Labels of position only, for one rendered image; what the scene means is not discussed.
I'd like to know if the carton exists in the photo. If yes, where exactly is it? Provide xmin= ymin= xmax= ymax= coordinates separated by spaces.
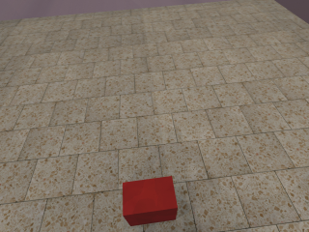
xmin=123 ymin=176 xmax=178 ymax=226

